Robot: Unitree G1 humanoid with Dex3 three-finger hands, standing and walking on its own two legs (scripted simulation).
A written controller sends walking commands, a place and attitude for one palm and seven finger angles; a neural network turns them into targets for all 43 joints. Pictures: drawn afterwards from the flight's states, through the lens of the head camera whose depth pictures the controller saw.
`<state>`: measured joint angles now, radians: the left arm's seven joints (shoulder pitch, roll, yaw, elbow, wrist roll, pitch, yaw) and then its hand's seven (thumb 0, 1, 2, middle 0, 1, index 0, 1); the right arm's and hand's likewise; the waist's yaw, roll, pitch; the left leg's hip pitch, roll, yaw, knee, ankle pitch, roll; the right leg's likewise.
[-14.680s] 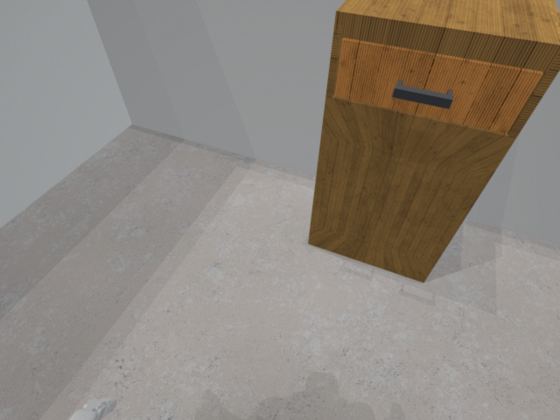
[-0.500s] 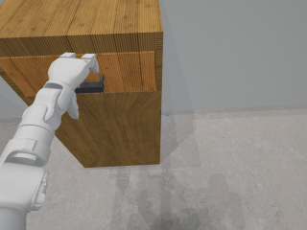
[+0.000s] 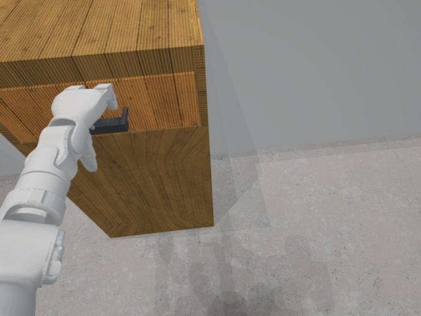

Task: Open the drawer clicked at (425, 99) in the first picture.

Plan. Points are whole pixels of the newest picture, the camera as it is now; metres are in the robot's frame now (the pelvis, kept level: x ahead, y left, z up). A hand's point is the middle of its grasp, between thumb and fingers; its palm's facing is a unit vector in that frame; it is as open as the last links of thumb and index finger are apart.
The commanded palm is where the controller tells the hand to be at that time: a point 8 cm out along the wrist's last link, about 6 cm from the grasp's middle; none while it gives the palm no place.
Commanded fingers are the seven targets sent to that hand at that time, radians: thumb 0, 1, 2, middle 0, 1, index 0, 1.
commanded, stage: move the hooked fingers above the handle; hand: left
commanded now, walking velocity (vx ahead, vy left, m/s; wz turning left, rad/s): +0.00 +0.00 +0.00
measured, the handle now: (97, 120) +0.52 +0.26 +0.05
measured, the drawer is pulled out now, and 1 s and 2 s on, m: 0.00 0.00 0.00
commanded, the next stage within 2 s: lower the fingers behind the handle in 0.58 s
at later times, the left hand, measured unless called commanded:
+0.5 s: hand (101, 123) +0.47 +0.22 +0.10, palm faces -0.11 -0.03 -0.99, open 13.7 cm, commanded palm +0.45 +0.25 +0.17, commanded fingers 0.00 -0.50 0.30 -0.30 -1.20 -0.30 -1.20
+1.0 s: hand (107, 126) +0.47 +0.22 +0.09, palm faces -0.08 -0.06 -1.00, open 13.8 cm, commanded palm +0.45 +0.26 +0.15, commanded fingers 0.00 -0.50 0.30 -0.30 -1.20 -0.30 -1.20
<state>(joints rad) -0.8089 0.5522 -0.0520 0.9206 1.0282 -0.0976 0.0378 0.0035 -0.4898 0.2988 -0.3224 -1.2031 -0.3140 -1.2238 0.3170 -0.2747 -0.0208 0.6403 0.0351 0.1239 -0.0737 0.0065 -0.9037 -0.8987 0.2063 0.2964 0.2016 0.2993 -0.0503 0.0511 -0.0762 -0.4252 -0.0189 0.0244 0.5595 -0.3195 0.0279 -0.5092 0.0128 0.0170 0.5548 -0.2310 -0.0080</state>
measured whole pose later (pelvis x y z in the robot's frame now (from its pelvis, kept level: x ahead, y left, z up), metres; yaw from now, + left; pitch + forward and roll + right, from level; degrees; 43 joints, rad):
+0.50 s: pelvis +0.01 +0.00 +0.00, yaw +0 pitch +10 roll +0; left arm -0.81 0.51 -0.07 0.89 1.01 -0.08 0.01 0.00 -0.49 0.30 -0.33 -1.21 -0.33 -1.23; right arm 0.29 -0.26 -0.01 0.65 0.03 0.13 -0.07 0.01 -0.90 -0.90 0.21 0.30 0.20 0.30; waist -0.05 0.06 -0.09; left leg -0.41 -0.02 0.02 0.56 -0.33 0.03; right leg -0.49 0.01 0.01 0.55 -0.24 -0.01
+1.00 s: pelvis +0.01 +0.01 +0.00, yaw +1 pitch +12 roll -1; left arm -0.78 0.51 -0.06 0.82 1.01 -0.20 0.04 0.00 -0.49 0.30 -0.32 -1.20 -0.32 -1.20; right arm 0.29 -0.28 -0.04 0.66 0.01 0.12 -0.07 0.01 -0.90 -0.90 0.20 0.30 0.20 0.30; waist -0.05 0.04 -0.09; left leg -0.46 -0.03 0.01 0.61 -0.36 0.04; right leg -0.53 0.00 0.00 0.58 -0.26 0.00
